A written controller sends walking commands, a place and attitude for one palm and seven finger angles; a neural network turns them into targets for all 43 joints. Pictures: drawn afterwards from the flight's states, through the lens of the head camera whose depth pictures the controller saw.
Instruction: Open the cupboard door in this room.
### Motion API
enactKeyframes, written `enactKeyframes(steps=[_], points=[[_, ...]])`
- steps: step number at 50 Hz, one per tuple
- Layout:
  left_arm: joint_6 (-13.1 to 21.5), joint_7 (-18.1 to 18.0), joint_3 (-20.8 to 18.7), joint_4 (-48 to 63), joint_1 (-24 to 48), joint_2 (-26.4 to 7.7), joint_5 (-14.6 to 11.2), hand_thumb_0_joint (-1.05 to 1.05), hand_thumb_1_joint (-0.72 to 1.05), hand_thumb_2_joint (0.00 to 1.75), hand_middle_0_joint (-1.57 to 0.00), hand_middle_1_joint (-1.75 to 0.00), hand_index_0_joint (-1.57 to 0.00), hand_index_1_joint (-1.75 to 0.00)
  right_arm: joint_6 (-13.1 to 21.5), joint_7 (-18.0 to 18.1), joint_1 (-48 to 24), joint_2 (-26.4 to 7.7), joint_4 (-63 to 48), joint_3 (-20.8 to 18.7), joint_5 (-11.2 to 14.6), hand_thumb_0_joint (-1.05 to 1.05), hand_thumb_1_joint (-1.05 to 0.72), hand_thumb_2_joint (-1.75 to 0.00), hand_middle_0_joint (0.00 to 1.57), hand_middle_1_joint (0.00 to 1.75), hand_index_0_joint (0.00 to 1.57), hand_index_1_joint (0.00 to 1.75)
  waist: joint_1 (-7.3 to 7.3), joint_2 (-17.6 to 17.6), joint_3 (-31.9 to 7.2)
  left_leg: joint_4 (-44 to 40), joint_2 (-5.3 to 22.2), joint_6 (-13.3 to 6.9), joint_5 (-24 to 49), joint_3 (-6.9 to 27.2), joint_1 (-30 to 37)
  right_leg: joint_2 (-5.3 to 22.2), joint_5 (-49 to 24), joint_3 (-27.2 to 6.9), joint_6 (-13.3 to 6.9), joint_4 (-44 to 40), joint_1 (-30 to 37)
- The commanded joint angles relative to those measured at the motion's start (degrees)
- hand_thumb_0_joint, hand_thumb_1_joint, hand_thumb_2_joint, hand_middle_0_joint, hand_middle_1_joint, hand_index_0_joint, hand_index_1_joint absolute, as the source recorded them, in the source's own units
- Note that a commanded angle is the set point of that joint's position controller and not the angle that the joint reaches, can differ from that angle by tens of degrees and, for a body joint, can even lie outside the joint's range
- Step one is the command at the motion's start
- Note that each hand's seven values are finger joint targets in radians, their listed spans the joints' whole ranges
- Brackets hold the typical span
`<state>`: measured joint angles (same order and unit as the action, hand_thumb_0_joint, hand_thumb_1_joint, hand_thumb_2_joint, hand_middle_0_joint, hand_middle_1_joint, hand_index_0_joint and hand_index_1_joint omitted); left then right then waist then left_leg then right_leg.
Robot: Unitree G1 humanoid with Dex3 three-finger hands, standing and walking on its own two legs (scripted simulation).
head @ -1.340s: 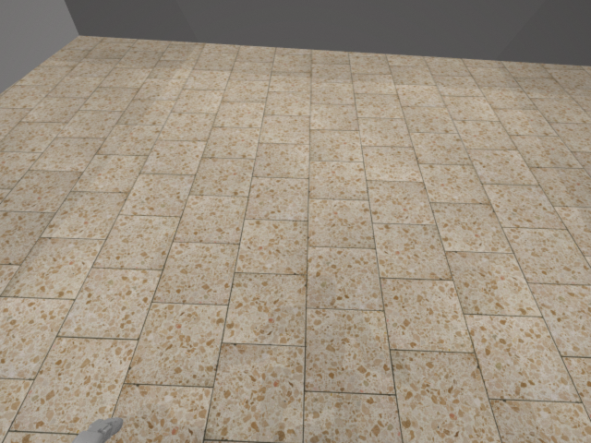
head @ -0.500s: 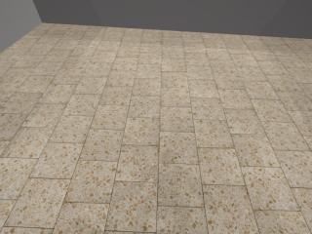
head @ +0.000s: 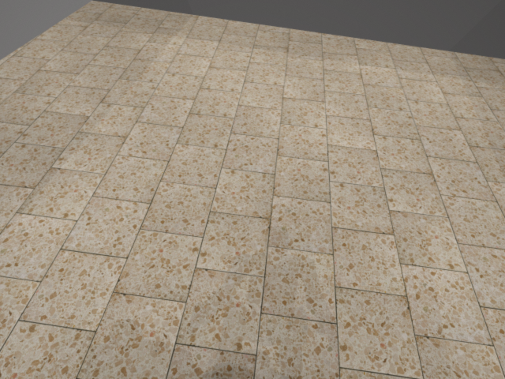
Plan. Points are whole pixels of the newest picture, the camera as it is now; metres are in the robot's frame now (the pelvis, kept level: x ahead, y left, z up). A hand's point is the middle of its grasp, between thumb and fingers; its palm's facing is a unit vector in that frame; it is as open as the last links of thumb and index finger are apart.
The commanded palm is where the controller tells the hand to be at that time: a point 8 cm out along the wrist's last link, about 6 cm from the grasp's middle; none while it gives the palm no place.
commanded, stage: turn or walk to find it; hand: left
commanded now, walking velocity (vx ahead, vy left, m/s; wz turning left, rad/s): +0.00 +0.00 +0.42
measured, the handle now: out of the picture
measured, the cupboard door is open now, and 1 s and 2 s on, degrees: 0 0 0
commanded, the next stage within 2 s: none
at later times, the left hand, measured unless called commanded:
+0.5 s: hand out of the picture -0.03 +0.17 -0.14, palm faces +0.25 -0.93 -0.28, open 7.4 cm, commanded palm none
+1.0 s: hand out of the picture -0.10 +0.22 -0.15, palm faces +0.45 -0.85 -0.25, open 7.4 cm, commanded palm none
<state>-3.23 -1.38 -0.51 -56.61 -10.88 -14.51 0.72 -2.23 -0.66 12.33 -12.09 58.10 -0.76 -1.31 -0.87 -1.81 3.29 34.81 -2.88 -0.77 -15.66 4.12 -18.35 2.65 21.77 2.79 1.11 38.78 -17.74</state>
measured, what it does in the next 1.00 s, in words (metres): steps on the spot, turning left: right foot, then left foot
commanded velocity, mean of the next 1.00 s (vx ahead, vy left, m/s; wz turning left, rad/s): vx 0.00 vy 0.00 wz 0.42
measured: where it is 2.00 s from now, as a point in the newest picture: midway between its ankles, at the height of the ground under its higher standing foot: outside the picture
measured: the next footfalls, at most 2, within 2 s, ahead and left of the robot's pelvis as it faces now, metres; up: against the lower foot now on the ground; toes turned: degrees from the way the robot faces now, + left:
right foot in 0.26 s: +0.00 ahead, -0.14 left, +0.00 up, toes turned +7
left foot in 0.68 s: -0.06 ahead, +0.10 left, +0.00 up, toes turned +23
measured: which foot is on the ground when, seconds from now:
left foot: down 0.00-0.26, up 0.28-0.66, down 0.68-1.00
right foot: up 0.00-0.24, down 0.26-0.68, up 0.70-1.00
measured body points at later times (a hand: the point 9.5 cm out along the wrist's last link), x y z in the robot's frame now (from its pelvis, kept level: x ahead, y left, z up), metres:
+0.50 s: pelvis -0.04 -0.04 +0.01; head -0.02 -0.05 +0.46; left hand -0.05 +0.21 -0.12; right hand +0.07 -0.30 -0.14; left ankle -0.08 +0.10 -0.65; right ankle -0.04 -0.15 -0.73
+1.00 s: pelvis -0.08 +0.00 +0.01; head -0.06 +0.02 +0.46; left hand -0.12 +0.27 -0.13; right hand +0.09 -0.19 -0.13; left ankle -0.10 +0.08 -0.73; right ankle -0.02 -0.15 -0.67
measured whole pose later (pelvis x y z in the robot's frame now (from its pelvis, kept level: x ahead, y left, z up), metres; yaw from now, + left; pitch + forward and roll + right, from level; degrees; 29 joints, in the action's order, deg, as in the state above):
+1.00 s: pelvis -0.08 +0.00 +0.01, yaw +25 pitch -1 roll -1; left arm -3.3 -1.3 -3.7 -53.9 -11.0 -14.2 0.8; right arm -1.4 0.3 11.2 -9.9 54.4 -1.9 -1.3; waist -0.3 -1.0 3.2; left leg 26.0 -2.4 -3.1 -12.3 0.9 -12.9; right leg 4.6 23.6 1.3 4.8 56.0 -24.4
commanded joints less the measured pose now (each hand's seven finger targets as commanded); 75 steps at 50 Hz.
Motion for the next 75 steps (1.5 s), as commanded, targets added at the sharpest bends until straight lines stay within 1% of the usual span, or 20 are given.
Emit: enactKeyframes(steps=[1, 8, 11, 12, 13, 14, 19, 28, 32, 33, 34, 35, 41, 50, 56, 58, 59, 60, 64, 75], points=[[1.4, -0.7, -2.8, 6.3, 1.6, -6.6, 0.2, 0.0, 0.9, 0.9, -0.2, -0.3, -0.2, -0.3, 1.7, 1.8, 2.8, -13.8, -4.5, -4.0, 0.2, 0.0, -0.9, -0.9, 0.2, 0.3, 0.2, 0.3, -0.21, 13.1, -4.4, -17.8, 17.6, -11.6, 18.8, 25.0, 5.1, -0.8, 9.0, -4.5, 0.5, 19.6, -8.7], [2.0, -0.4, -2.6, 6.7, -0.7, -2.7, -0.6, 0.0, 0.9, 0.9, -0.2, -0.3, -0.2, -0.3, 0.9, 2.1, 3.4, -12.3, -5.4, -5.1, -0.2, 0.0, -0.9, -0.9, 0.2, 0.3, 0.2, 0.3, -0.43, 10.1, -8.8, -12.4, 12.7, -9.6, 24.4, 21.1, 9.1, -3.2, 5.4, -2.9, 1.3, 2.4, -2.1], [2.2, -0.6, -3.3, 5.2, -6.9, -3.7, -0.6, 0.0, 0.9, 0.9, -0.2, -0.3, -0.2, -0.3, 0.3, 1.5, 1.1, -11.2, -6.7, -5.3, 0.3, 0.0, -0.9, -0.9, 0.2, 0.3, 0.2, 0.3, 2.18, 7.9, -8.7, -10.3, 7.9, -4.8, 10.9, 18.5, -1.4, -2.9, -6.2, -1.6, 1.1, -14.9, 12.2], [2.5, -0.9, -4.1, 5.1, -8.4, -6.9, 0.1, 0.0, 0.9, 0.9, -0.2, -0.3, -0.2, -0.3, 0.1, 1.2, 1.1, -8.6, -7.5, -5.2, 0.8, 0.0, -0.9, -0.9, 0.2, 0.3, 0.2, 0.3, 2.72, 0.5, -8.4, -3.1, 3.7, -1.5, 0.8, 13.3, -10.5, 4.9, -4.0, -8.2, -1.2, -20.4, 19.4], [3.0, -1.2, -5.2, 5.9, -7.8, -12.5, 1.1, 0.0, 0.9, 0.9, -0.2, -0.3, -0.2, -0.3, 0.1, 1.1, 0.7, -5.0, -9.1, -4.8, 0.7, 0.0, -0.9, -0.9, 0.2, 0.3, 0.2, 0.3, 3.28, -15.4, -5.6, 12.0, -3.4, 2.8, -11.7, 1.3, -20.7, 20.8, -2.5, -25.7, -7.0, -25.7, 19.3], [2.8, -1.4, -4.6, 7.2, -5.6, -12.1, 0.5, 0.0, 0.9, 0.9, -0.2, -0.3, -0.2, -0.3, 0.1, 1.1, -2.3, -8.0, -9.3, -5.6, -0.1, 0.0, -0.9, -0.9, 0.2, 0.3, 0.2, 0.3, 3.66, -10.4, -2.6, 22.3, -0.1, 2.4, -15.1, 2.4, -17.9, 24.5, -6.6, -25.0, -9.6, -25.7, 7.8], [3.8, -1.0, -3.3, 8.4, 0.9, -6.4, 0.7, 0.0, 0.9, 0.9, -0.2, -0.3, -0.2, -0.3, -0.9, -0.3, 2.5, -6.1, -5.3, -5.3, 0.1, 0.0, -0.9, -0.9, 0.2, 0.3, 0.2, 0.3, -1.39, -7.1, 2.3, 34.3, 2.6, 3.5, -3.5, -1.5, -14.3, 12.9, -15.5, -7.9, -7.7, -22.2, 2.5], [3.4, -1.0, -4.3, 5.1, -9.4, -9.4, 1.4, 0.0, 0.9, 0.9, -0.2, -0.3, -0.2, -0.3, -0.2, 0.0, -6.6, -4.6, -7.6, -3.4, 0.9, 0.0, -0.9, -0.9, 0.2, 0.3, 0.2, 0.3, 3.89, -9.1, -1.6, 11.6, 3.5, 3.8, -11.0, -7.4, -7.4, 16.3, -37.5, -4.5, -9.9, -14.9, 12.6], [3.1, -0.8, -4.9, 5.0, -6.5, -10.1, 0.6, 0.0, 0.9, 0.9, -0.2, -0.3, -0.2, -0.3, 1.1, 0.2, 0.3, -6.4, -5.8, -3.6, 0.9, 0.0, -0.9, -0.9, 0.2, 0.3, 0.2, 0.3, -0.06, -6.8, -7.0, -10.2, 3.2, 2.3, 3.9, -8.6, 7.7, 14.3, -37.2, 1.1, -4.6, -4.3, 10.0], [2.8, -0.6, -4.5, 5.9, -7.1, -7.9, 0.1, 0.0, 0.9, 0.9, -0.2, -0.3, -0.2, -0.3, 1.8, 0.3, 3.0, -10.5, -5.5, -4.4, 0.6, 0.0, -0.9, -0.9, 0.2, 0.3, 0.2, 0.3, -1.17, 3.7, -10.2, -14.1, 10.4, 0.1, 17.1, -0.7, 18.6, 10.4, -24.3, 4.4, -1.1, 5.8, 1.1], [2.5, -0.3, -3.5, 7.7, -6.8, -3.8, 0.0, 0.0, 0.9, 0.9, -0.2, -0.3, -0.2, -0.3, 1.9, 0.7, 5.5, -15.8, -5.2, -5.6, 0.6, 0.0, -0.9, -0.9, 0.2, 0.3, 0.2, 0.3, -1.83, 19.9, -10.7, -13.3, 24.9, -7.0, 44.8, 16.9, 24.6, 3.0, 12.8, 5.1, 3.0, 17.0, -13.8], [1.6, -0.8, -3.2, 8.2, -4.5, -4.5, 0.4, 0.0, 0.9, 0.9, -0.2, -0.3, -0.2, -0.3, 1.3, 1.0, 7.1, -16.0, -4.5, -5.7, 0.8, 0.0, -0.9, -0.9, 0.2, 0.3, 0.2, 0.3, -2.74, 14.6, -10.8, -11.8, 26.8, -11.2, 49.1, 13.3, 20.6, 3.4, 16.0, -0.1, 2.3, 22.3, -12.0], [1.1, 0.3, -3.9, 5.2, -3.4, -3.8, 0.3, 0.0, 0.9, 0.9, -0.2, -0.3, -0.2, -0.3, 2.1, 2.2, -0.7, -10.5, -6.4, -3.9, 0.4, 0.0, -0.9, -0.9, 0.2, 0.3, 0.2, 0.3, 0.51, 9.4, -3.8, -14.8, 15.8, -8.2, 32.5, 6.3, 11.3, 3.1, 1.6, -1.7, 3.5, 26.0, -11.9], [1.0, 0.1, -4.0, 7.5, 1.2, -2.6, 0.1, 0.0, 0.9, 0.9, -0.2, -0.3, -0.2, -0.3, 1.5, 1.8, 1.8, -10.7, -6.5, -5.0, -0.1, 0.0, -0.9, -0.9, 0.2, 0.3, 0.2, 0.3, -0.98, 9.2, -3.4, -16.7, 15.9, -10.1, 20.2, 13.3, 9.9, 1.3, 3.1, -1.9, 3.7, 12.9, -8.7], [1.9, -0.4, -3.9, 7.3, -3.4, -2.3, -0.3, 0.0, 0.9, 0.9, -0.2, -0.3, -0.2, -0.3, 0.9, 1.4, 0.1, -10.7, -7.2, -5.4, -0.2, 0.0, -0.9, -0.9, 0.2, 0.3, 0.2, 0.3, 1.41, 8.4, -4.7, -12.8, 13.2, -7.9, 16.9, 15.5, 1.4, -1.4, -3.9, -1.0, 2.1, -5.8, 5.9], [3.0, -0.8, -4.7, 7.1, -6.5, -6.2, 0.3, 0.0, 0.9, 0.9, -0.2, -0.3, -0.2, -0.3, 0.9, 0.9, 0.6, -7.5, -7.6, -5.1, 0.7, 0.0, -0.9, -0.9, 0.2, 0.3, 0.2, 0.3, 2.95, -0.6, -7.2, -3.1, 7.2, -2.7, 6.0, 10.4, -8.1, 6.3, -9.1, -7.7, 0.4, -20.5, 18.5], [3.4, -1.1, -5.7, 7.5, -6.8, -11.6, 1.1, 0.0, 0.9, 0.9, -0.2, -0.3, -0.2, -0.3, 0.9, 0.8, 1.4, -3.6, -9.3, -4.5, 0.8, 0.0, -0.9, -0.9, 0.2, 0.3, 0.2, 0.3, 3.06, -17.5, -6.1, 11.2, -1.7, 2.0, -12.8, -0.6, -17.7, 21.7, -12.0, -23.6, -5.8, -24.2, 20.4], [3.0, -1.1, -5.3, 8.5, -6.2, -11.8, 0.5, 0.0, 0.9, 0.9, -0.2, -0.3, -0.2, -0.3, 0.4, 1.0, -0.1, -6.9, -9.2, -5.4, 0.0, 0.0, -0.9, -0.9, 0.2, 0.3, 0.2, 0.3, 3.75, -13.0, -5.0, 22.0, 0.2, 1.9, -17.2, 0.7, -14.9, 25.3, -12.9, -22.6, -9.5, -24.6, 10.6], [3.4, -0.9, -3.9, 10.1, 3.5, -5.3, 0.4, 0.0, 0.9, 0.9, -0.2, -0.3, -0.2, -0.3, -1.2, -0.3, 4.1, -5.8, -4.8, -5.6, -0.3, 0.0, -0.9, -0.9, 0.2, 0.3, 0.2, 0.3, -1.67, -5.6, 1.3, 35.3, 3.4, 3.0, -4.2, -1.0, -12.6, 14.1, -7.6, -7.8, -6.6, -24.8, 1.1], [3.4, -0.8, -4.7, 5.6, -7.2, -7.8, 1.2, 0.0, 0.9, 0.9, -0.2, -0.3, -0.2, -0.3, -0.8, 0.0, -3.1, -4.0, -5.7, -4.0, 0.4, 0.0, -0.9, -0.9, 0.2, 0.3, 0.2, 0.3, 3.59, -8.2, -2.3, 16.1, 5.3, 4.8, -10.7, -6.6, -9.2, 17.6, -26.2, -2.4, -9.7, -18.8, 12.5]])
